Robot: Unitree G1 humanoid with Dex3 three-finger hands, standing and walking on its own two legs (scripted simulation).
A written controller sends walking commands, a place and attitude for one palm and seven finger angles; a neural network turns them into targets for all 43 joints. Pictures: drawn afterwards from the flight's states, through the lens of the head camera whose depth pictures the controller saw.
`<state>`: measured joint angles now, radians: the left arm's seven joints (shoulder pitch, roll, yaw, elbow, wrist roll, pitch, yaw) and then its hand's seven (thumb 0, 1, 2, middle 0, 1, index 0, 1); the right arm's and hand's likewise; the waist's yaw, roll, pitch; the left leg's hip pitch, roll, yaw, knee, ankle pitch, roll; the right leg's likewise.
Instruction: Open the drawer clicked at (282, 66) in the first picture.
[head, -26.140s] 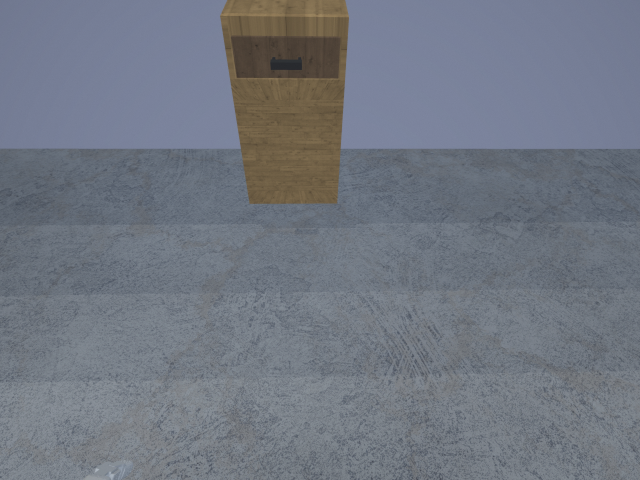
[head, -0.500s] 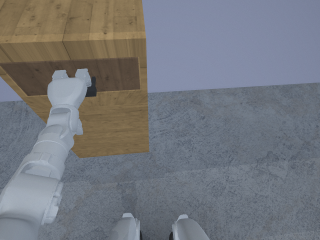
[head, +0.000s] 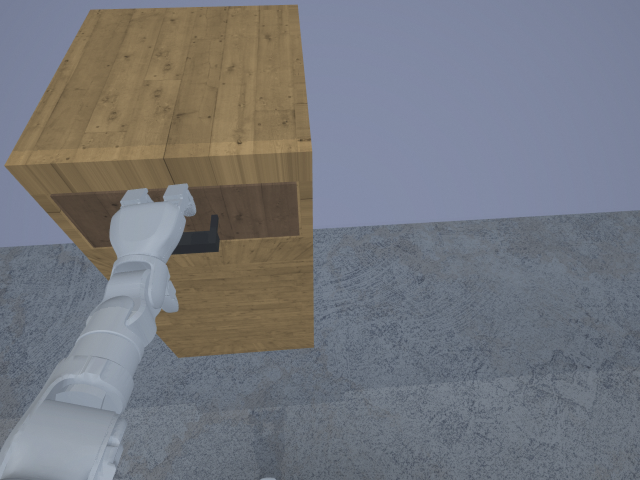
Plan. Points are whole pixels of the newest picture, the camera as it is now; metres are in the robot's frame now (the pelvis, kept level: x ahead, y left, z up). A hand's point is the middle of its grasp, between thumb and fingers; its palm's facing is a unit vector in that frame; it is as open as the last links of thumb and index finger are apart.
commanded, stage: lift the fingers back up to retry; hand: left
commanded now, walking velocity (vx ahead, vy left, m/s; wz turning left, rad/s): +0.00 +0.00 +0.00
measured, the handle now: (185, 232) +0.49 +0.22 -0.05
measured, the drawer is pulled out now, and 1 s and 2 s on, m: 0.00 0.00 0.00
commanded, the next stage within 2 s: re-aim the fingers above the handle in 0.10 s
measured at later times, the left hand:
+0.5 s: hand (158, 263) +0.40 +0.23 +0.00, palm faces -0.09 -0.04 -1.00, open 13.8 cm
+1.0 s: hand (168, 271) +0.39 +0.21 +0.00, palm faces -0.12 -0.06 -0.99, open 13.8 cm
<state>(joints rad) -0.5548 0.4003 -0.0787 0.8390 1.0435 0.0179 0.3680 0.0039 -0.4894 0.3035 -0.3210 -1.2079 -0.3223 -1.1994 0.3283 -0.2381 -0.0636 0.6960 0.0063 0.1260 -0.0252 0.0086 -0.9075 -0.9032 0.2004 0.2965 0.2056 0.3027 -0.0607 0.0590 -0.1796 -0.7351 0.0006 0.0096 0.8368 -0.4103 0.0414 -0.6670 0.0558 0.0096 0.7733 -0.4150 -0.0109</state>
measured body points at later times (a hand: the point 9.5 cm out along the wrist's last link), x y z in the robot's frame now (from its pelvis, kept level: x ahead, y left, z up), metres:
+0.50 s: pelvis +0.00 -0.02 +0.00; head +0.07 -0.02 +0.45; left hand +0.40 +0.23 +0.06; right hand +0.09 -0.27 -0.13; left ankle -0.01 +0.09 -0.70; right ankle -0.03 -0.12 -0.70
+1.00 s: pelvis -0.01 -0.02 +0.00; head +0.06 -0.02 +0.45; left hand +0.39 +0.21 +0.05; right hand +0.05 -0.29 -0.13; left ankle -0.01 +0.09 -0.70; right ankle -0.03 -0.12 -0.70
